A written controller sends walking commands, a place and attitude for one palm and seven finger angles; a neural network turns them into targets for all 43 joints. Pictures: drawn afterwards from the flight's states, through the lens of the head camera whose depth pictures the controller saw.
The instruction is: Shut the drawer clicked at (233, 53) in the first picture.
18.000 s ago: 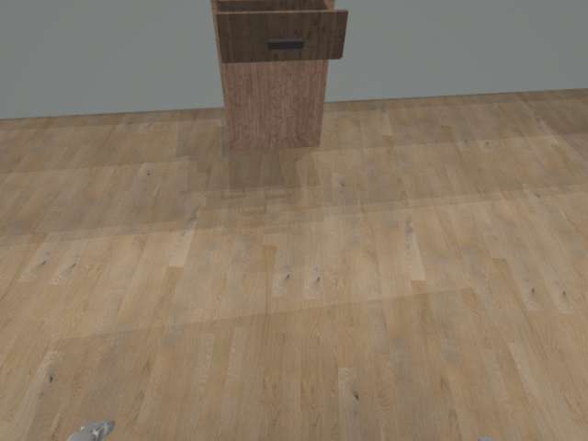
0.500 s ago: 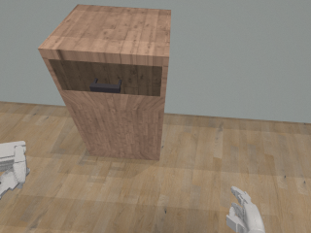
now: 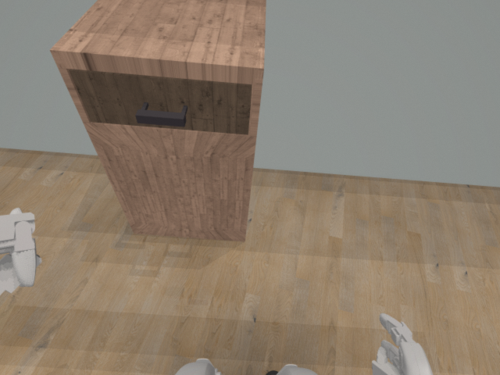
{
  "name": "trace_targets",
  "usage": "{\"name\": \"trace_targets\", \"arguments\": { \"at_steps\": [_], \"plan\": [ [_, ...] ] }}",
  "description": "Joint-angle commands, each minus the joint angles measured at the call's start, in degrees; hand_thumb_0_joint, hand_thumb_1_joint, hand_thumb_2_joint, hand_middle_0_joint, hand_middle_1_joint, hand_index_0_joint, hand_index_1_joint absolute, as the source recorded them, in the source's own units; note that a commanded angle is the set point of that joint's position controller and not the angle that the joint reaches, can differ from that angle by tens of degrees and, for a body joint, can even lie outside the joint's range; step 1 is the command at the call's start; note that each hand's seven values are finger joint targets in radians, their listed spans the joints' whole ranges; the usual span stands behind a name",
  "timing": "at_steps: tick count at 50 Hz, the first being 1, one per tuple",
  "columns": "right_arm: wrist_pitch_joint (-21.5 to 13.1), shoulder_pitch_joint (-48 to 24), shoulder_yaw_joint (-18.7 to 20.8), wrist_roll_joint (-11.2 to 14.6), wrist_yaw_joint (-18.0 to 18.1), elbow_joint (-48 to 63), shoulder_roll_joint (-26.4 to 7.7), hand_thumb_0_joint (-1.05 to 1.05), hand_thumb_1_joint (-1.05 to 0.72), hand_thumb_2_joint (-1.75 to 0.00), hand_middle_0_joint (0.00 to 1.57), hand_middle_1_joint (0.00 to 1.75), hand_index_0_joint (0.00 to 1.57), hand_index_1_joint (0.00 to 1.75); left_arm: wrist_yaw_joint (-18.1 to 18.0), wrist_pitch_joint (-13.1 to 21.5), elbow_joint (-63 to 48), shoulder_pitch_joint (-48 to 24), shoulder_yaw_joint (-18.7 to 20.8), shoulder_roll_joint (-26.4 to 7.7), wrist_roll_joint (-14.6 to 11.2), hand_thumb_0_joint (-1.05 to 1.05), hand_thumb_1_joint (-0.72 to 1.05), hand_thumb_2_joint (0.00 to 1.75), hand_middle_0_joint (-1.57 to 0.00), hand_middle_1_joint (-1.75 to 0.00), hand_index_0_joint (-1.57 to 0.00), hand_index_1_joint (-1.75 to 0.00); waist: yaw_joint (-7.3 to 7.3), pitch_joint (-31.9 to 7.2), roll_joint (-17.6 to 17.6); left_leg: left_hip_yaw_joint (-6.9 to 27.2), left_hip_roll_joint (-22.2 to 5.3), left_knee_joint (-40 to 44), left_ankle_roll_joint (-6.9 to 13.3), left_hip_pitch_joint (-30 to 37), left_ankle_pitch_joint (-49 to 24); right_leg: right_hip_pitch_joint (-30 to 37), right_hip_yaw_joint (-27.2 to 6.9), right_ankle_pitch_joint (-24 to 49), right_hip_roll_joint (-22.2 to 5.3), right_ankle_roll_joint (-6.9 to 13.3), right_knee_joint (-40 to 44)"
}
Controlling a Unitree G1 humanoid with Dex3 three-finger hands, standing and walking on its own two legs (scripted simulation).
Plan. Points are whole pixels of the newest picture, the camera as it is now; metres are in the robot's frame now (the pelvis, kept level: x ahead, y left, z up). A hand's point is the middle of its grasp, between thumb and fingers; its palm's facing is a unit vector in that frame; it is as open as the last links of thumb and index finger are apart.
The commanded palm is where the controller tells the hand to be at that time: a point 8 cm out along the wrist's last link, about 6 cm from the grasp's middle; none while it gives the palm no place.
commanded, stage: step back with the hand held close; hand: left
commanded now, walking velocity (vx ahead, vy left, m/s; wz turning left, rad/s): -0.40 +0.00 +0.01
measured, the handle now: (163, 112) +0.72 +0.24 -0.03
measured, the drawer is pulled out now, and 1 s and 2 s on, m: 0.00 0.00 0.00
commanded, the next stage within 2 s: stop stepping back and stand still in 0.56 s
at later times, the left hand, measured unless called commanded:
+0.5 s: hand out of the picture +0.13 +0.26 +0.20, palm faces +0.42 -0.82 -0.40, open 3.3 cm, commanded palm +0.08 +0.29 +0.20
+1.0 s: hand out of the picture +0.07 +0.22 +0.18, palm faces +0.31 -0.85 -0.42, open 3.2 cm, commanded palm +0.01 +0.26 +0.20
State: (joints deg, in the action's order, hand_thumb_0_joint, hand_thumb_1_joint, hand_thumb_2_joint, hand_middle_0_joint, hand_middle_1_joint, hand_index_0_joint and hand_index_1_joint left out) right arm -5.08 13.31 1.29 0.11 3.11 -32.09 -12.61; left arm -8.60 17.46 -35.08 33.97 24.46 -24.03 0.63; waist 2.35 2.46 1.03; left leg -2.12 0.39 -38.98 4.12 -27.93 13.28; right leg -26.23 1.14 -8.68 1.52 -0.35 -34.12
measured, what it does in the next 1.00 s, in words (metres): walks backwards: right foot, then left foot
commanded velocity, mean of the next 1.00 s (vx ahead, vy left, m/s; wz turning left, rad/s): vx -0.20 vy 0.02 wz -0.03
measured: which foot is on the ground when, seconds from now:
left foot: down 0.00-0.70, up 0.72-0.80, down 0.82-1.00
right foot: down 0.00-0.30, up 0.32-0.62, down 0.64-1.00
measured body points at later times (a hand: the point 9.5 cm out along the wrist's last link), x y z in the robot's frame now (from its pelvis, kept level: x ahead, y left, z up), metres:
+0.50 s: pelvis -0.05 +0.01 +0.02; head -0.03 +0.05 +0.47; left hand +0.10 +0.30 +0.22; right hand +0.12 -0.21 -0.05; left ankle +0.05 +0.10 -0.72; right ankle -0.14 -0.14 -0.67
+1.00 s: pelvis -0.14 -0.01 +0.02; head -0.15 +0.00 +0.47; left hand +0.04 +0.26 +0.20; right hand -0.03 -0.29 -0.06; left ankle -0.05 +0.09 -0.72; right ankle -0.20 -0.14 -0.72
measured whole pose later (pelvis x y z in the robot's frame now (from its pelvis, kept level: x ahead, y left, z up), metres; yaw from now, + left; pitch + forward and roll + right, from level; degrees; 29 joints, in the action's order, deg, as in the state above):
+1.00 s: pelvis -0.14 -0.01 +0.02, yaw -3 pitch +0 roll -1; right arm -5.8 16.6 1.2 1.0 5.0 -36.6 -13.7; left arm -8.6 11.9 -29.9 36.2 21.3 -22.0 -2.4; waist 3.0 -2.7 1.5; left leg -0.5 0.3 -26.0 1.3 -20.2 6.2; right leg -7.9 0.6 -19.1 -0.3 -0.7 -26.8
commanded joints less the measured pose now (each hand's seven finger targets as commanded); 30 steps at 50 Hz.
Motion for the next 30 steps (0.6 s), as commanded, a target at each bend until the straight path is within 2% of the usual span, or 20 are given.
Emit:
{"name": "trace_targets", "arguments": {
  "at_steps": [1, 3, 4, 7, 8, 9, 11, 12, 13, 14, 15, 16, 17, 18, 20, 21, 23, 25, 27, 30],
  "plan": [
    [-3.7, -5.7, 3.3, -0.1, 1.1, 9.3, -8.3, 0.00, -0.90, -0.90, 0.20, 0.30, 0.20, 0.30, -1.1, 3.8, -11.6, 0.5, 9.0, -8.5, 0.1, 0.00, 0.90, 0.90, -1.40, -1.60, -1.40, -1.60, -1.59, -8.6, -8.6, 15.0, -11.2, 21.6, 4.2, -26.9, 29.9, 31.9, -6.7, 1.6, 1.0, -0.1, -9.8],
    [-3.9, -5.3, 3.5, 0.0, 0.9, 9.2, -8.2, 0.00, -0.90, -0.90, 0.20, 0.30, 0.20, 0.30, -0.7, 4.1, -11.2, 0.4, 9.0, -8.2, 0.1, 0.00, 0.90, 0.90, -1.40, -1.60, -1.40, -1.60, -1.26, -7.8, -6.9, 13.1, -9.9, 18.1, 3.8, -26.3, 30.9, 29.0, -9.8, 0.4, 0.0, 0.6, -8.2],
    [-3.8, -4.8, 3.6, -0.1, 0.9, 9.0, -7.9, 0.00, -0.90, -0.90, 0.20, 0.30, 0.20, 0.30, -0.6, 4.1, -11.2, -0.2, 9.2, -8.4, -0.1, 0.00, 0.90, 0.90, -1.40, -1.60, -1.40, -1.60, -1.13, -7.2, -3.9, 11.4, -8.3, 14.8, 3.1, -24.6, 30.1, 25.7, -12.6, -1.7, -1.7, 1.3, -5.0],
    [-2.8, -3.3, 3.6, -0.8, 0.1, 7.2, -6.5, 0.00, -0.90, -0.90, 0.20, 0.30, 0.20, 0.30, -0.7, 3.5, -10.4, -2.2, 7.3, -8.2, -1.4, 0.00, 0.90, 0.90, -1.40, -1.60, -1.40, -1.60, -0.39, -6.5, 5.7, 6.4, -1.6, -1.2, -1.4, -7.9, 19.8, 6.3, -24.2, -13.6, -12.6, 6.3, 12.6],
    [-2.1, -2.8, 3.6, -0.7, -0.4, 6.3, -5.7, 0.00, -0.90, -0.90, 0.20, 0.30, 0.20, 0.30, -1.0, 3.3, -10.4, -2.5, 5.8, -7.9, -2.1, 0.00, 0.90, 0.90, -1.40, -1.60, -1.40, -1.60, -0.04, -7.9, 9.2, 4.6, 0.3, -7.7, -2.9, 0.6, 14.6, 0.0, -25.1, -17.6, -16.4, 8.0, 18.2],
    [-1.3, -3.0, 3.6, -0.5, -0.8, 5.9, -5.5, 0.00, -0.90, -0.90, 0.20, 0.30, 0.20, 0.30, -1.4, 3.0, -10.5, -3.1, 5.0, -8.1, -2.3, 0.00, 0.90, 0.90, -1.40, -1.60, -1.40, -1.60, 0.19, -8.8, 10.6, 3.5, 0.8, -12.7, -3.4, 6.2, 12.5, -4.1, -23.7, -19.4, -18.3, 8.8, 21.2],
    [-0.4, -2.9, 3.3, -0.4, -0.7, 5.5, -5.2, 0.00, -0.90, -0.90, 0.20, 0.30, 0.20, 0.30, -1.8, 3.0, -10.6, -1.9, 5.1, -8.2, -2.4, 0.00, 0.90, 0.90, -1.40, -1.60, -1.40, -1.60, 0.40, -9.0, 9.1, 4.7, -0.3, -9.3, -3.0, 10.9, 12.2, -5.9, -17.6, -13.3, -17.0, 7.8, 19.3],
    [0.0, -3.3, 2.8, -0.5, -0.5, 5.6, -4.9, 0.00, -0.90, -0.90, 0.20, 0.30, 0.20, 0.30, -1.9, 2.8, -10.6, -1.0, 5.2, -8.4, -2.3, 0.00, 0.90, 0.90, -1.40, -1.60, -1.40, -1.60, 0.35, -7.9, 6.8, 4.3, -0.5, -1.5, -2.7, 12.5, 11.0, -6.5, -13.7, -13.3, -13.9, 5.8, 16.8],
    [0.2, -4.0, 2.7, -0.6, -0.2, 6.0, -6.2, 0.00, -0.90, -0.90, 0.20, 0.30, 0.20, 0.30, -1.7, 2.9, -12.1, -0.9, 4.8, -8.2, -2.5, 0.00, 0.90, 0.90, -1.40, -1.60, -1.40, -1.60, 0.57, -5.7, -0.4, 8.4, -2.9, 10.2, -1.0, 9.1, 13.7, -5.7, -10.0, -15.4, -8.7, 3.3, 11.3],
    [-0.3, -4.7, 2.8, -0.7, 0.4, 6.9, -7.5, 0.00, -0.90, -0.90, 0.20, 0.30, 0.20, 0.30, -1.8, 3.4, -13.6, -1.0, 5.4, -8.5, -2.0, 0.00, 0.90, 0.90, -1.40, -1.60, -1.40, -1.60, 0.55, -4.8, -11.5, 17.1, -9.8, 20.9, 2.2, -0.9, 18.4, 1.6, -5.5, -13.5, -1.7, 0.6, -0.9],
    [-1.6, -6.8, 3.2, -1.0, 1.0, 7.5, -8.3, 0.00, -0.90, -0.90, 0.20, 0.30, 0.20, 0.30, -1.9, 3.8, -14.2, -1.5, 7.0, -8.9, -0.8, 0.00, 0.90, 0.90, -1.40, -1.60, -1.40, -1.60, -0.27, -6.1, -23.1, 27.5, -20.0, 30.8, 6.4, -15.7, 29.2, 14.7, -1.9, -10.1, 3.9, -1.3, -19.2],
    [-2.9, -5.5, 3.3, -1.1, 1.1, 7.4, -6.2, 0.00, -0.90, -0.90, 0.20, 0.30, 0.20, 0.30, -1.8, 3.4, -15.2, -2.2, 8.7, -10.2, -0.8, 0.00, 0.90, 0.90, -1.40, -1.60, -1.40, -1.60, -0.39, -8.2, -18.4, 28.1, -22.4, 32.7, 7.3, -16.5, 26.4, 15.7, -4.6, -13.3, 4.7, -1.1, -31.3],
    [-3.7, -5.2, 4.1, -0.8, 0.7, 6.7, -6.2, 0.00, -0.90, -0.90, 0.20, 0.30, 0.20, 0.30, -1.6, 3.3, -15.3, -1.4, 8.2, -9.5, -1.4, 0.00, 0.90, 0.90, -1.40, -1.60, -1.40, -1.60, -0.89, -9.2, -11.6, 24.4, -21.8, 29.2, 6.9, -10.5, 19.9, 11.7, -5.7, -16.2, 4.8, -0.7, -34.3],
    [-4.3, -5.8, 4.5, -0.8, 0.0, 5.9, -6.4, 0.00, -0.90, -0.90, 0.20, 0.30, 0.20, 0.30, -1.6, 2.9, -13.8, 1.0, 7.6, -8.0, -2.3, 0.00, 0.90, 0.90, -1.40, -1.60, -1.40, -1.60, -1.72, -10.2, -10.7, 19.5, -20.0, 25.5, 6.0, -4.5, 14.9, 8.8, -5.3, -18.4, 4.0, -0.5, -31.5],
    [-5.7, -5.1, 3.9, -1.3, -0.6, 5.0, -5.9, 0.00, -0.90, -0.90, 0.20, 0.30, 0.20, 0.30, -1.4, 2.7, -15.6, 1.0, 5.2, -5.8, -3.2, 0.00, 0.90, 0.90, -1.40, -1.60, -1.40, -1.60, -1.93, -10.2, -12.4, 15.7, -17.7, 23.6, 4.8, 5.6, 5.0, 4.7, -2.5, -20.3, 2.0, -0.5, -22.0],
    [-6.1, -4.3, 3.1, -1.5, -0.8, 3.6, -5.4, 0.00, -0.90, -0.90, 0.20, 0.30, 0.20, 0.30, -1.1, 2.9, -15.6, 1.3, 2.9, -4.8, -3.4, 0.00, 0.90, 0.90, -1.40, -1.60, -1.40, -1.60, -1.60, -10.2, -12.5, 15.6, -16.9, 23.8, 4.0, 10.6, 0.8, 2.9, -1.4, -22.0, 1.8, -0.5, -16.9],
    [-6.9, -4.0, 2.3, -2.1, -0.8, 2.1, -5.5, 0.00, -0.90, -0.90, 0.20, 0.30, 0.20, 0.30, -0.5, 2.7, -15.2, -0.9, 0.9, -4.7, -3.5, 0.00, 0.90, 0.90, -1.40, -1.60, -1.40, -1.60, -1.52, -11.0, -13.1, 16.3, -16.8, 26.1, 3.0, 16.9, -0.3, 2.6, -1.0, -23.3, 2.4, -0.4, -9.4],
    [-7.0, -3.9, 2.3, -2.6, -0.5, 0.6, -5.7, 0.00, -0.90, -0.90, 0.20, 0.30, 0.20, 0.30, -0.2, 2.5, -13.7, -2.2, 0.7, -4.8, -3.3, 0.00, 0.90, 0.90, -1.40, -1.60, -1.40, -1.60, -1.40, -11.7, -16.5, 13.8, -16.2, 26.4, 1.6, 21.4, -5.7, 4.2, 0.0, -22.6, 2.6, 0.1, -0.5],
    [-6.3, -3.4, 2.4, -2.9, -0.7, 0.1, -5.7, 0.00, -0.90, -0.90, 0.20, 0.30, 0.20, 0.30, 0.6, 2.4, -12.9, -2.2, 1.1, -5.9, -3.9, 0.00, 0.90, 0.90, -1.40, -1.60, -1.40, -1.60, -1.74, -15.6, -15.7, 11.1, -15.6, 24.4, -0.6, 26.2, -15.5, 7.7, 0.8, -17.5, 2.6, 0.6, 8.9],
    [-4.0, -4.5, 2.3, -2.8, -0.9, 2.4, -5.7, 0.00, -0.90, -0.90, 0.20, 0.30, 0.20, 0.30, 1.9, 2.9, -13.6, 0.8, 4.7, -10.0, -4.6, 0.00, 0.90, 0.90, -1.40, -1.60, -1.40, -1.60, -2.57, -17.0, -13.3, 6.0, -12.2, 20.9, -3.1, 25.9, -18.0, 12.2, 1.2, -8.0, 1.3, 1.3, 18.9]
  ]
}}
